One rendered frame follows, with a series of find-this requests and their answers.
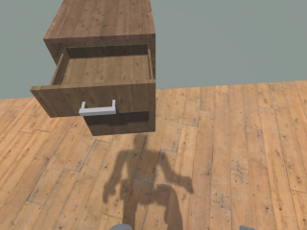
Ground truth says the handle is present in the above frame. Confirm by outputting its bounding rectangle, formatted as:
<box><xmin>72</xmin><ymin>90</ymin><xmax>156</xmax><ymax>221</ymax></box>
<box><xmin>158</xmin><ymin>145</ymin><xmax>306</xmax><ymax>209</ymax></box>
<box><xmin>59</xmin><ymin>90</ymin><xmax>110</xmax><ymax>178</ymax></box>
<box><xmin>79</xmin><ymin>100</ymin><xmax>116</xmax><ymax>117</ymax></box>

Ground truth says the drawer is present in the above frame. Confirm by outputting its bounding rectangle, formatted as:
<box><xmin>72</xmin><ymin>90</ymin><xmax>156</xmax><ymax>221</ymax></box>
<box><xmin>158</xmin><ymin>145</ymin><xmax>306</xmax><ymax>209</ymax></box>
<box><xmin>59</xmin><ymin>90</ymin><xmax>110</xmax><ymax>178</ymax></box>
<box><xmin>30</xmin><ymin>43</ymin><xmax>156</xmax><ymax>118</ymax></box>

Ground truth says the cabinet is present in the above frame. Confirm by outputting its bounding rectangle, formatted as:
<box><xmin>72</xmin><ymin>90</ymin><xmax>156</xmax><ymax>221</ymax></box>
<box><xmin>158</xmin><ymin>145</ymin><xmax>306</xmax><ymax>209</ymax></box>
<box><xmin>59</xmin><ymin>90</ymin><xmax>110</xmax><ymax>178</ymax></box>
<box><xmin>43</xmin><ymin>0</ymin><xmax>156</xmax><ymax>136</ymax></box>

